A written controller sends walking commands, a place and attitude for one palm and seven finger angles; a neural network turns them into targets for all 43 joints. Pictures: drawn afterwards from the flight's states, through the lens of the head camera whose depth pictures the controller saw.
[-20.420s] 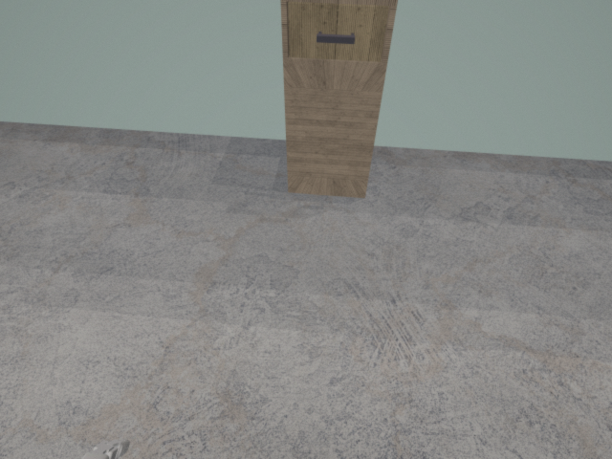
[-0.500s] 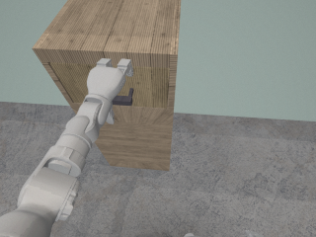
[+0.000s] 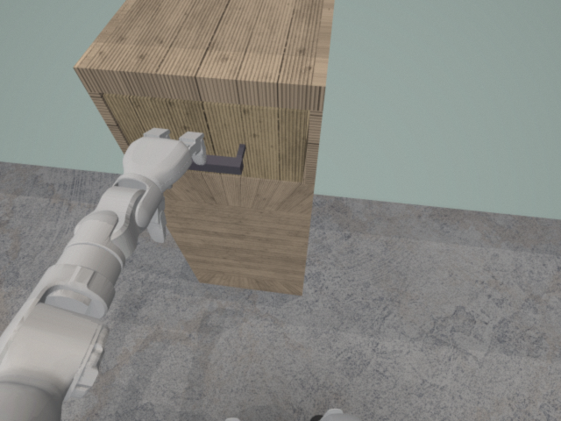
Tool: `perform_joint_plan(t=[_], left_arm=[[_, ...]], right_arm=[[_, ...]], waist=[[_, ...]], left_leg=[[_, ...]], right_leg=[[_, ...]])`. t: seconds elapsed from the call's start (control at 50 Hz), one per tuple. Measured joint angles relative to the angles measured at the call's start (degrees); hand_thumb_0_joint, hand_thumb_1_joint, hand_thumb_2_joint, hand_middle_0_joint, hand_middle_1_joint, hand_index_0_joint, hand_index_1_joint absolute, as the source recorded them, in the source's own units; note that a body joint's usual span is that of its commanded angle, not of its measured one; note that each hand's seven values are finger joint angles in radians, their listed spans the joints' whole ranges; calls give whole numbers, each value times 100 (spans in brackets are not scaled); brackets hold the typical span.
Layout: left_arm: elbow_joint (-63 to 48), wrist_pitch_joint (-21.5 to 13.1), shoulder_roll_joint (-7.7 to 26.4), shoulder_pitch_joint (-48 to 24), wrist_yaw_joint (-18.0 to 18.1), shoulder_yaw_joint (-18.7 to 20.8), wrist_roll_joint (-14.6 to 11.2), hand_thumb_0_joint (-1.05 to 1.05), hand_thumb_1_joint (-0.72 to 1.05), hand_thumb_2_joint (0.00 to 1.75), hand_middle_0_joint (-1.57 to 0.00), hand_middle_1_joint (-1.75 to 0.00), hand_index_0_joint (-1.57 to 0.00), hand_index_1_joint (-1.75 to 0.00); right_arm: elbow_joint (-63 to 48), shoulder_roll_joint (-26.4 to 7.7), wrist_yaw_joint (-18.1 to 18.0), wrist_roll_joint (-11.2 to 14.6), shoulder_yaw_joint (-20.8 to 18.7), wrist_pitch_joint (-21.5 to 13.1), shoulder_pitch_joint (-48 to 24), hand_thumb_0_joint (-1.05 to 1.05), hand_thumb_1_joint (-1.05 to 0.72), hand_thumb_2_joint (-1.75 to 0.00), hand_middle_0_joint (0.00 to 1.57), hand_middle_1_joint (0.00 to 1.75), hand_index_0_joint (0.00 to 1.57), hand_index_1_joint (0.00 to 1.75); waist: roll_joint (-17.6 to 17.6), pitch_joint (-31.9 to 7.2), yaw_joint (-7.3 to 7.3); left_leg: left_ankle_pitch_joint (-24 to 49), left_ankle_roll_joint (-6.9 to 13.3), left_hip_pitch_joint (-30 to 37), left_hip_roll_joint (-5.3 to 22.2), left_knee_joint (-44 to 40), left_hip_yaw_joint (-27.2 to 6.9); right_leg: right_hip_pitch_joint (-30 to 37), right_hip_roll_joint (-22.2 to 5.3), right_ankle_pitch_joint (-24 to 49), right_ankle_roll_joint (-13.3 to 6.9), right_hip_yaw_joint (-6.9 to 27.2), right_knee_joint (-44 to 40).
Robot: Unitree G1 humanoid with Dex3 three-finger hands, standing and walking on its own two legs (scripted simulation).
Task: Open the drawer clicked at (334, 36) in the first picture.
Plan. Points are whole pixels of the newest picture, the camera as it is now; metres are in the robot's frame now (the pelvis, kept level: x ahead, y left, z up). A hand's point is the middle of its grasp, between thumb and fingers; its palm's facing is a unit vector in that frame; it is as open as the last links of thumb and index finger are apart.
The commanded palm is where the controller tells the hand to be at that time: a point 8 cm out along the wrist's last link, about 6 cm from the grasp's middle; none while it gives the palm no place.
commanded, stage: move the hooked fingers above the handle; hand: left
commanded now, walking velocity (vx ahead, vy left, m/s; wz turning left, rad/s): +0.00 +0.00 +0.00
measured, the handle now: (208, 154) +0.55 +0.13 +0.01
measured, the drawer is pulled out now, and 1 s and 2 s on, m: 0.00 0.00 0.00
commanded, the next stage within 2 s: lower the fingers behind the handle in 1.04 s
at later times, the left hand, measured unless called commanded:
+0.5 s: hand (198, 146) +0.49 +0.13 +0.09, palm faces -0.06 +0.00 -1.00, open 13.8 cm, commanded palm +0.47 +0.17 +0.12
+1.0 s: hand (189, 139) +0.51 +0.14 +0.09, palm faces +0.11 -0.02 -0.99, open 13.2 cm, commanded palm +0.48 +0.17 +0.12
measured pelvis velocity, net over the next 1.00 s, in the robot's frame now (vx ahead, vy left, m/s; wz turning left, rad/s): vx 0.01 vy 0.02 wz -0.02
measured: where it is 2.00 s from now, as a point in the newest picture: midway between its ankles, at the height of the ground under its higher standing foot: outside the picture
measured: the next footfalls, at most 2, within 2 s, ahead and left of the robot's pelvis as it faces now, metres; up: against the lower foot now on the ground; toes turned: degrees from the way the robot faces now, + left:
none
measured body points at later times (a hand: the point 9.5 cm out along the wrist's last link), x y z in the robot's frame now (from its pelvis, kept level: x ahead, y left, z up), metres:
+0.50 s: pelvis -0.01 +0.01 +0.00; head +0.05 -0.01 +0.45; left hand +0.49 +0.12 +0.14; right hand +0.06 -0.24 -0.13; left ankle +0.00 +0.12 -0.72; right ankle +0.03 -0.10 -0.72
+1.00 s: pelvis +0.01 +0.02 -0.01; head +0.08 +0.00 +0.44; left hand +0.50 +0.14 +0.14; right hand +0.04 -0.25 -0.15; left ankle +0.00 +0.12 -0.72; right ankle +0.03 -0.10 -0.72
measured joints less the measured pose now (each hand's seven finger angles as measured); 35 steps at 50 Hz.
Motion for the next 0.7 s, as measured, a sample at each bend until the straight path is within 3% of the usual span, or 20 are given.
perform_joint_plan(t=[0.06, 0.1, 0.18, 0.26, 0.38, 0.48, 0.58, 0.64, 0.7], left_arm=[[-204, -225, -223, -99, 288, -276, -19, 0, -49, 30, -32, -120, -32, -120], [-197, -227, -383, -228, 570, -296, 14, 0, -49, 30, -32, -120, -32, -120], [240, 239, -604, -681, 1155, -31, 174, 0, -50, 30, -33, -121, -32, -120], [592, 667, -884, -825, 1471, 107, 277, 0, -49, 30, -45, -131, -38, -129], [1086, 1457, -1039, -1133, 1146, -16, 455, 0, -49, 30, -45, -128, -37, -134], [1301, 1584, -819, -1262, 460, 96, 229, 0, -49, 30, -38, -124, -32, -128], [1255, 1135, -240, -889, -50, 404, 171, 1, -49, 30, -34, -121, -30, -123], [787, 569, 0, -490, -125, 383, 133, 1, -49, 30, -33, -121, -31, -122], [203, 66, 24, -187, 59, 171, 107, 0, -49, 30, -32, -120, -31, -121]], right_arm=[[221, -3, 114, -35, -65, -67, 20, 0, -90, -90, 20, 30, 20, 30], [305, 24, 195, -49, -49, -81, -51, 0, -90, -90, 20, 30, 20, 30], [301, 129, 351, -84, 73, -56, -251, 0, -90, -90, 20, 30, 20, 30], [287, 219, 400, -68, 242, 144, -320, 0, -90, -90, 20, 30, 20, 30], [179, 412, 239, 86, 510, 457, -533, 0, -90, -90, 20, 30, 21, 30], [-112, 450, -5, 163, 632, 459, -599, 0, -90, -90, 21, 30, 21, 30], [-401, 283, -134, 132, 529, 246, -396, 0, -90, -90, 21, 30, 21, 30], [-390, 158, -111, 62, 314, 86, -162, 0, -90, -90, 21, 30, 21, 30], [-183, 70, -35, -28, 83, -29, 81, 0, -90, -90, 20, 30, 21, 30]], waist=[[-9, -86, 32], [-20, -152, -24], [-5, -270, -219], [104, -372, -162], [116, -358, -204], [18, -243, -368], [-37, -116, -423], [-48, -23, -300], [-40, -43, -130]], left_leg=[[-79, 22, -162, -56, 170, -92], [-135, 36, -233, -69, 253, -92], [-217, 67, -330, -56, 323, 24], [-215, 101, -261, -44, 237, 162], [-74, 122, 0, -39, -11, 293], [49, 110, 144, -24, -136, 341], [56, 95, 14, 12, -28, 334], [10, 98, -163, 8, 131, 259], [-58, 103, -358, -29, 303, 131]], right_leg=[[-108, -62, -100, 23, -90, 132], [-173, -75, -148, 36, -91, 200], [-319, -57, -188, 66, 25, 284], [-310, -36, -151, 112, 165, 228], [-124, -20, -6, 141, 299, 51], [-11, 0, 119, 131, 344, -44], [-118, 31, 156, 110, 332, 12], [-241, 18, 112, 103, 255, 114], [-361, -29, 23, 102, 128, 232]])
